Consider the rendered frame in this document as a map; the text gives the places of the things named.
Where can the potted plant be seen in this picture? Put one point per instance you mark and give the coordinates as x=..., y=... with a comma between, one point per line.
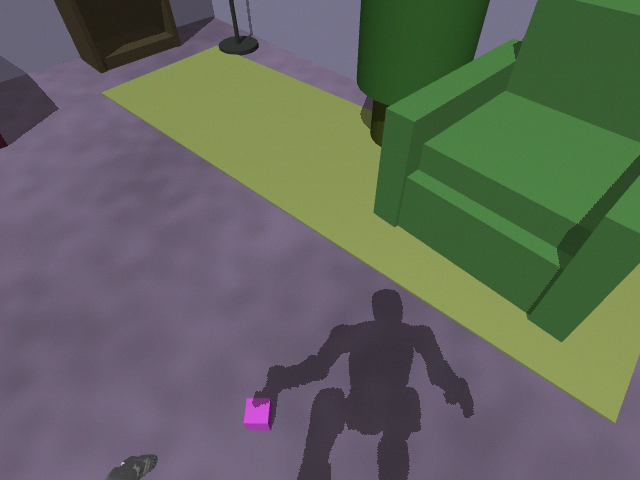
x=405, y=45

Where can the left robot hand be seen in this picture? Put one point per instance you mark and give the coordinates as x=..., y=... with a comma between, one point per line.
x=133, y=468

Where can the cube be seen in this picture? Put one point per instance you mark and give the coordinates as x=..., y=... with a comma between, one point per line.
x=258, y=414

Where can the floor lamp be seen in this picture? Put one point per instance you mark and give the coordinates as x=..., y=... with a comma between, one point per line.
x=240, y=45

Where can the armchair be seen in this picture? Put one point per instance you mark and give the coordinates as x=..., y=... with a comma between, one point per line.
x=522, y=167

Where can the bookshelf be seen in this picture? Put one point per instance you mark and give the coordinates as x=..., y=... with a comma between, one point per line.
x=112, y=33

